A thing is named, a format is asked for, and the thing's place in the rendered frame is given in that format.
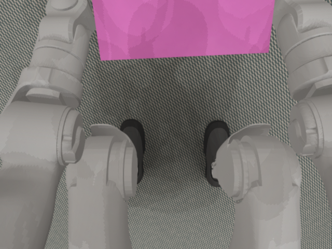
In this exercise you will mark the right robot forearm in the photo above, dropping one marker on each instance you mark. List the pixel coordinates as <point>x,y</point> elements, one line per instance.
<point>304,36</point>

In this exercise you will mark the robot left foot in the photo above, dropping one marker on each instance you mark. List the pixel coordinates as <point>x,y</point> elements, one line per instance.
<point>134,130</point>

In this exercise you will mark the left robot upper arm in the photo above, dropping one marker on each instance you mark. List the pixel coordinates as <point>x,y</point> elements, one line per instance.
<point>37,141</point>

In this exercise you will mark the left robot forearm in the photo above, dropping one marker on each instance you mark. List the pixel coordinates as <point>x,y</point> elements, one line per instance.
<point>59,56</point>

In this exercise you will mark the carton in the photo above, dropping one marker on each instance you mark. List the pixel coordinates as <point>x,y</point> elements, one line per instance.
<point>143,29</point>

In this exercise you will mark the robot left thigh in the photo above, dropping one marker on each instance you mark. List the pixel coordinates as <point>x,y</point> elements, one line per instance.
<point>106,177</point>

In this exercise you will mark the right robot upper arm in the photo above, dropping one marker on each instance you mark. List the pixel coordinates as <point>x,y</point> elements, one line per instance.
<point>310,134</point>

